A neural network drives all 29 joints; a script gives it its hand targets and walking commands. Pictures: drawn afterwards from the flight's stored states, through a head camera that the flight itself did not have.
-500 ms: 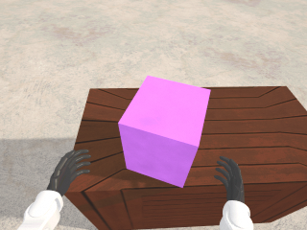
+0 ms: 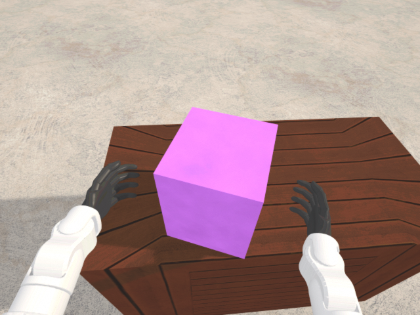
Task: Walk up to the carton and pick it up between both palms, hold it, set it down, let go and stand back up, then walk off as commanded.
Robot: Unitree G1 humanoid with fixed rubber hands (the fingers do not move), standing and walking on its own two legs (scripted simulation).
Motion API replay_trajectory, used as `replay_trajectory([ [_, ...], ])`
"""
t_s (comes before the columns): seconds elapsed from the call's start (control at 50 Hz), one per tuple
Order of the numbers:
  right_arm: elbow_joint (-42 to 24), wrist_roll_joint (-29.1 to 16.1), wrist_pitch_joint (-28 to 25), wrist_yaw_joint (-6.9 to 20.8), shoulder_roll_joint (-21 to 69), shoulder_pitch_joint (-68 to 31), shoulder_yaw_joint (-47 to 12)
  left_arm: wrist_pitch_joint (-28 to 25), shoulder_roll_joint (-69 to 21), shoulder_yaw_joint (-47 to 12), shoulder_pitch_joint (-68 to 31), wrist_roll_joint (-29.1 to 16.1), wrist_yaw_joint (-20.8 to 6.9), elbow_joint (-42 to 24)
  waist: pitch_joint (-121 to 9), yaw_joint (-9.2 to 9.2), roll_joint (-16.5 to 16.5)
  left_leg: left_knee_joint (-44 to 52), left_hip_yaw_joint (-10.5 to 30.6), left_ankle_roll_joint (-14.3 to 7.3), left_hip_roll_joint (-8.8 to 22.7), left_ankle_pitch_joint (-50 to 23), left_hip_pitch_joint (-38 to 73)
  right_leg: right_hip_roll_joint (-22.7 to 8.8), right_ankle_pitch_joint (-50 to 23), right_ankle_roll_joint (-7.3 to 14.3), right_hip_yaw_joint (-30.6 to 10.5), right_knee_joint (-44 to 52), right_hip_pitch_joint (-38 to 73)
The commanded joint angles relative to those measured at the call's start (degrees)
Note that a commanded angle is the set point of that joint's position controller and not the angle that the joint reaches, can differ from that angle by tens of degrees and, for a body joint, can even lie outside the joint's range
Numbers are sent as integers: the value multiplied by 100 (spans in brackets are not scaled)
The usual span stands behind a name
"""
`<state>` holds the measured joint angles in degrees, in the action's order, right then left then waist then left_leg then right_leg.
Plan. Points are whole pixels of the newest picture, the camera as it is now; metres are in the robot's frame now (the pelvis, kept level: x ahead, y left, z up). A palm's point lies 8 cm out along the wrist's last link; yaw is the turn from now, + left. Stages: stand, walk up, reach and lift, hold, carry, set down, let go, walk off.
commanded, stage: reach and lift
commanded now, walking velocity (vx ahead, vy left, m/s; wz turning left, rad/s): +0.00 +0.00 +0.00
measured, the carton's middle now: (218, 183) +0.41 -0.05 -0.01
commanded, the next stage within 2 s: none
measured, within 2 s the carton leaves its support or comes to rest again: neither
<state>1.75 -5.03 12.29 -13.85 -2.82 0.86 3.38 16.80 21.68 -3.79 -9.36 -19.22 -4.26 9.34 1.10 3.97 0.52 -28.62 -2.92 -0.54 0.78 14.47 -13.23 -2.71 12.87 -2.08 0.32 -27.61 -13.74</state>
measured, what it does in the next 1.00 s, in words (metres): stands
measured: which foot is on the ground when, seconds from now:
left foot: down 0.00-1.00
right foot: down 0.00-1.00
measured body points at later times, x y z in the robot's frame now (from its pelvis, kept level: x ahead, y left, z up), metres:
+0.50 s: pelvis -0.01 +0.00 +0.00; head -0.01 +0.00 +0.45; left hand +0.39 +0.15 +0.12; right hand +0.31 -0.23 +0.11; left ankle +0.01 +0.11 -0.74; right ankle +0.02 -0.15 -0.74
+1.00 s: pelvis -0.01 +0.00 +0.00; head -0.02 +0.00 +0.45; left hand +0.45 +0.13 +0.16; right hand +0.36 -0.24 +0.14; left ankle +0.01 +0.11 -0.74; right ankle +0.02 -0.15 -0.74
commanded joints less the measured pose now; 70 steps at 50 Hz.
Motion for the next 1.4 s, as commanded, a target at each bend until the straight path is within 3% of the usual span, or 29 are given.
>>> replay_trajectory([
  [0.0, -1263, -575, -93, -70, -878, -1803, 524, 0, 1132, 800, -2322, 232, 29, -866, -1737, 186, 82, 810, 83, 72, 62, -1306, 687, 404, -2199, 166, -99, 638, 1517],
  [0.28, -583, -699, 498, -40, -1238, -3357, 685, 504, 1293, 987, -4054, 359, 48, -227, -2112, 356, 130, 907, 75, 10, 53, -1003, 619, 407, -2267, 122, -109, 575, 1556],
  [0.56, 714, -624, 560, 17, -1363, -5213, 840, 216, 1400, 733, -5937, 315, 152, 1709, -2472, 576, 82, 988, 160, -79, 58, -221, 129, 387, -1750, 94, -53, 566, 1194],
  [0.76, 1614, -767, 368, -8, -1421, -6182, 640, -154, 1403, 523, -6973, 285, 207, 2844, -2991, 715, 153, 776, 193, 4, 14, -671, 125, 424, -2339, 114, 8, 478, 1103],
  [0.9, 2486, -823, 182, -15, -1430, -6833, 549, -417, 1259, 266, -7630, 288, 219, 3944, -3187, 817, 209, 637, 239, 63, 0, -729, 210, 463, -2306, 167, 84, 488, 787],
  [1.1, 3796, -792, -586, 14, -1135, -6882, 236, -1300, 638, -130, -7482, 374, 181, 5247, -2878, 785, 170, 424, 329, 149, 26, -847, 307, 504, -1961, 240, 240, 541, 132],
  [1.18, 4030, -797, -978, 84, -1061, -6883, 210, -1850, 400, -469, -7482, 193, 210, 5526, -2986, 866, 189, 305, 380, 189, 53, -732, 295, 506, -1668, 279, 320, 520, -255],
  [1.3, 4652, -777, -1393, 214, -934, -6764, -12, -2458, 253, -650, -7287, 11, 193, 6345, -2993, 777, 135, 129, 387, 179, 81, -598, 68, 483, -1327, 308, 323, 414, -686],
  [1.38, 4869, -782, -1723, 249, -925, -6720, -63, -2818, 125, -701, -7276, -27, 210, 6478, -3305, 805, 205, -74, 377, 207, 48, -789, -9, 481, -1457, 299, 352, 256, -938],
])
